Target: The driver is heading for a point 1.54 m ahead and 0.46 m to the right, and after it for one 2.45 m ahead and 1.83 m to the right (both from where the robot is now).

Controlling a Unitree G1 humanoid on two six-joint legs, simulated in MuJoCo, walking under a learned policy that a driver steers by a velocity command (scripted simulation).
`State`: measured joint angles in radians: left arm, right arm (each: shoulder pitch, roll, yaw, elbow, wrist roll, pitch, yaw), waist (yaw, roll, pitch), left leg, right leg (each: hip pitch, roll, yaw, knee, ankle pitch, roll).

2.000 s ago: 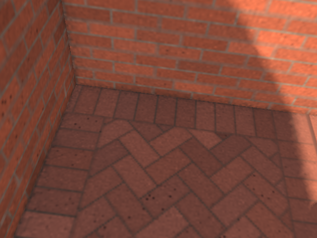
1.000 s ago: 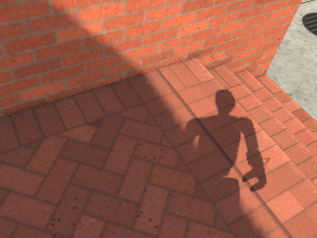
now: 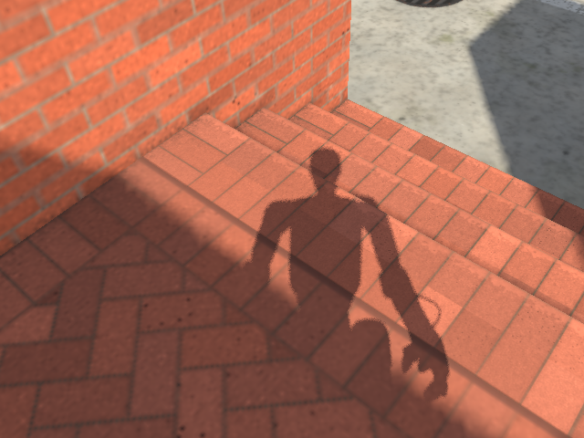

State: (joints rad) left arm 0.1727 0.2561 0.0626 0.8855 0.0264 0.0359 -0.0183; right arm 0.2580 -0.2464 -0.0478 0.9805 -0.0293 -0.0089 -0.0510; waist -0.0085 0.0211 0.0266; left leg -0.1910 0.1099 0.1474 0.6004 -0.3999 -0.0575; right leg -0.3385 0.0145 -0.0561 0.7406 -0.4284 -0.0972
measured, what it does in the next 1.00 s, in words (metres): walks ahead, turning right: right foot, then left foot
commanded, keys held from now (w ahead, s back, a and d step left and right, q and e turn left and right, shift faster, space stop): w+e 0.72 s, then w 0.18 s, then no key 0.10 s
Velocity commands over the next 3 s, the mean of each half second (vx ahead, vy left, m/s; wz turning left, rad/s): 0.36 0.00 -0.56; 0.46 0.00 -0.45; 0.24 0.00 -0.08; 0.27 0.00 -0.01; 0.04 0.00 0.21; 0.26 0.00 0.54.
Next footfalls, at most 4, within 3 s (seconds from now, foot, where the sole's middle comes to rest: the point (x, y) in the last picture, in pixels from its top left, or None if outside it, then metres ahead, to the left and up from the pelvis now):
0.02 right None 0.03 -0.09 -0.76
0.52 left None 0.37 0.00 -0.76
1.00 right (468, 429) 0.50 -0.33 -0.76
1.56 left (393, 382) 0.61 -0.18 -0.76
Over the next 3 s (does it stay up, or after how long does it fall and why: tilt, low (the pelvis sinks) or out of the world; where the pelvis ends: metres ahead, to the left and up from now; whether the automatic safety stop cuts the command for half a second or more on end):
stays up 0.71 -0.32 0.02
